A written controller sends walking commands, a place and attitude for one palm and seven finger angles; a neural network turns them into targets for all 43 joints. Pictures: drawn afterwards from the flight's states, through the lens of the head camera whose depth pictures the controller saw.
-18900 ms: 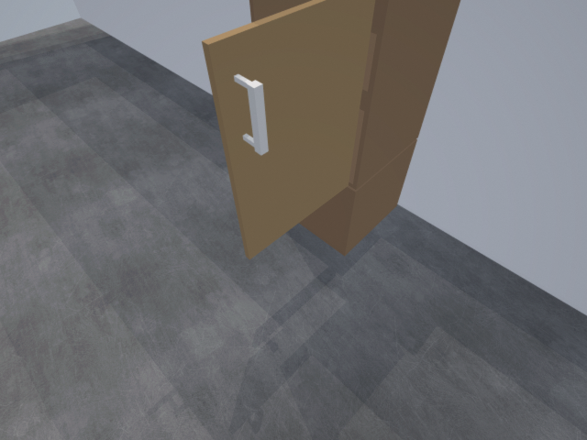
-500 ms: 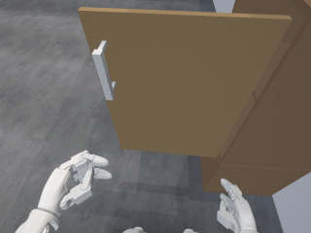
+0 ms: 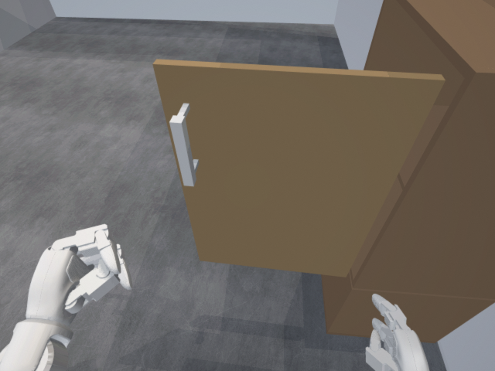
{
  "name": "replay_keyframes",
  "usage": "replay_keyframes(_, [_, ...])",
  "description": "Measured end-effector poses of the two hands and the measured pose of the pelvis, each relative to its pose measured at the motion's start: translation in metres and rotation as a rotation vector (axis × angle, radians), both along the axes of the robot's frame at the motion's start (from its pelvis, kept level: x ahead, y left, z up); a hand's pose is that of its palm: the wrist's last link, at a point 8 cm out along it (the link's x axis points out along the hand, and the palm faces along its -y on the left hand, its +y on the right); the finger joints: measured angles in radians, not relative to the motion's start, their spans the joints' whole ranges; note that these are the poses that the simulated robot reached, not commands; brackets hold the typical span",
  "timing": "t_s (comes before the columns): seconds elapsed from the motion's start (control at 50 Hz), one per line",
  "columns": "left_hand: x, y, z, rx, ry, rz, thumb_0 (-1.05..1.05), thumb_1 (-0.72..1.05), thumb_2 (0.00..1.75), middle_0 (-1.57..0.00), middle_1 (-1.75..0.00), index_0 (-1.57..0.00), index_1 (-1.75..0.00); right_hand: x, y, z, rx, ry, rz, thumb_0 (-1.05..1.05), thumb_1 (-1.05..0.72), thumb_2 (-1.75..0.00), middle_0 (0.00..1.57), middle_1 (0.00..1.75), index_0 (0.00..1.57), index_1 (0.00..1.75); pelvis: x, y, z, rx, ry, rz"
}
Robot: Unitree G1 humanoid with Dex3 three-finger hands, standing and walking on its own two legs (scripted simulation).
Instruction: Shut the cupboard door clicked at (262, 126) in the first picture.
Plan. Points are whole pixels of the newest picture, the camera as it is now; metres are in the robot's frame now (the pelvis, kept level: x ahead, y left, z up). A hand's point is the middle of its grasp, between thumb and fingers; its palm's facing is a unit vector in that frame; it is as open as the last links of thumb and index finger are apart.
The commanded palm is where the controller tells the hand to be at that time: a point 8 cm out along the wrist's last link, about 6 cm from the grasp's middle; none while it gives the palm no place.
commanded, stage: raise the hand and make a fist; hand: left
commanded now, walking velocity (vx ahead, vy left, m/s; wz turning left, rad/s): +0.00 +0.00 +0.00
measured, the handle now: (187, 146) +0.45 +0.15 +0.14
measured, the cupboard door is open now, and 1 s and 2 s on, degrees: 88 88 88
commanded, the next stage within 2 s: bring the fist close to the handle in 0.66 s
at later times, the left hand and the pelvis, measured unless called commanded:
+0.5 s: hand (120, 267) +0.22 +0.19 +0.13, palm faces -0.05 -1.00 -0.03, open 3.1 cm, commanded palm +0.19 +0.24 +0.15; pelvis -0.01 +0.00 +0.02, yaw -1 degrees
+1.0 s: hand (125, 242) +0.24 +0.18 +0.16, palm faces +0.00 -1.00 -0.05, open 3.1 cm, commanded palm +0.22 +0.22 +0.15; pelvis -0.01 +0.00 +0.02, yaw +1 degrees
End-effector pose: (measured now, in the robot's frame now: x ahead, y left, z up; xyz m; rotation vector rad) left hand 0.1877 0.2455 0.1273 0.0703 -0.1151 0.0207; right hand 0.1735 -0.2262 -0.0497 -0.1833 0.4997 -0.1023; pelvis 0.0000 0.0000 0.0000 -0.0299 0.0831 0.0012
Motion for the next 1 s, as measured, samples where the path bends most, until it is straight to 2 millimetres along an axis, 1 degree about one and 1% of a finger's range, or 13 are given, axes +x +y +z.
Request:
replay_keyframes(0.04, [0.002,-0.003,0.002,-0.005,0.015,-0.018,0.02,0.9,0.9,-1.21,-1.41,-1.21,-1.4,0.001,0.005,0.002,0.009,-0.006,0.016,0.02,-0.91,-0.9,0.2,0.3,0.2,0.3,-0.001,0.001,0.002,-0.002,-0.013,0.003])
replay_keyframes(0.1, [0.006,-0.009,-0.004,-0.008,0.09,-0.064,0.01,0.9,0.9,-1.25,-1.44,-1.24,-1.44,-0.001,0.011,0.004,0.017,-0.004,0.027,0.02,-0.91,-0.9,0.2,0.3,0.2,0.3,-0.004,0.003,0.006,0.0,-0.03,0.004])
replay_keyframes(0.16, [0.009,-0.009,-0.005,0.003,0.137,-0.081,0.01,0.9,0.89,-1.27,-1.47,-1.27,-1.47,-0.006,0.013,0.005,0.015,0.008,0.03,0.02,-0.91,-0.9,0.2,0.3,0.2,0.3,-0.005,0.003,0.01,0.003,-0.045,-0.001])
replay_keyframes(0.3, [0.018,0.011,0.033,0.013,0.004,-0.003,0.02,0.89,0.89,-1.29,-1.49,-1.29,-1.49,-0.015,0.014,0.006,0.006,0.039,0.043,0.02,-0.91,-0.9,0.2,0.3,0.2,0.3,-0.007,0.002,0.016,0.005,-0.077,0.004])
replay_keyframes(0.34, [0.021,0.012,0.037,0.004,0.003,-0.007,0.02,0.9,0.89,-1.3,-1.5,-1.29,-1.49,-0.016,0.013,0.006,0.009,0.043,0.041,0.02,-0.9,-0.9,0.2,0.3,0.2,0.3,-0.007,0.003,0.017,0.004,-0.081,0.004])
replay_keyframes(0.42, [0.022,0.003,0.019,-0.02,0.118,-0.058,0.01,0.9,0.9,-1.3,-1.5,-1.3,-1.5,-0.018,0.009,0.006,0.015,0.045,0.021,0.02,-0.9,-0.9,0.2,0.3,0.2,0.3,-0.008,0.005,0.019,0.006,-0.083,-0.003])
replay_keyframes(0.46, [0.019,-0.002,0.007,-0.028,0.178,-0.073,0.01,0.9,0.9,-1.3,-1.5,-1.3,-1.5,-0.018,0.007,0.007,0.01,0.047,0.012,0.02,-0.91,-0.9,0.2,0.3,0.2,0.3,-0.009,0.005,0.019,0.008,-0.083,-0.008])
replay_keyframes(0.5, [0.016,-0.003,0.002,-0.032,0.193,-0.069,0.01,0.9,0.9,-1.3,-1.5,-1.3,-1.5,-0.019,0.005,0.009,-0.001,0.046,0.008,0.02,-0.91,-0.9,0.2,0.3,0.2,0.3,-0.009,0.004,0.019,0.01,-0.084,-0.012])
replay_keyframes(0.66, [0.01,0.008,0.03,-0.002,0.012,0.013,0.02,0.9,0.89,-1.3,-1.5,-1.3,-1.5,-0.016,0.006,0.013,-0.021,0.04,0.045,0.02,-0.91,-0.9,0.2,0.3,0.2,0.3,-0.01,0.002,0.019,0.007,-0.098,0.003])
replay_keyframes(0.7, [0.012,0.005,0.028,0.0,0.037,-0.006,0.02,0.9,0.9,-1.3,-1.5,-1.3,-1.5,-0.015,0.007,0.012,-0.011,0.039,0.043,0.02,-0.91,-0.9,0.2,0.3,0.2,0.3,-0.011,0.003,0.019,0.006,-0.099,0.004])
replay_keyframes(0.82, [0.013,-0.005,0.008,-0.009,0.173,-0.061,0.01,0.9,0.9,-1.3,-1.5,-1.3,-1.5,-0.015,0.008,0.009,0.005,0.043,0.024,0.02,-0.91,-0.9,0.2,0.3,0.2,0.3,-0.011,0.003,0.02,0.01,-0.095,-0.004])
replay_keyframes(0.92, [0.019,-0.005,0.021,-0.021,0.069,-0.02,0.02,0.9,0.89,-1.3,-1.5,-1.3,-1.5,-0.016,0.009,0.008,-0.005,0.049,0.039,0.02,-0.91,-0.9,0.2,0.3,0.2,0.3,-0.011,0.001,0.02,0.012,-0.098,0.002])
replay_keyframes(1.0, [0.032,-0.012,0.03,-0.018,0.02,-0.027,0.02,0.9,0.9,-1.3,-1.5,-1.3,-1.5,-0.017,0.008,0.005,-0.001,0.062,0.042,0.02,-0.91,-0.9,0.2,0.3,0.2,0.3,-0.011,0.0,0.019,0.012,-0.098,0.008])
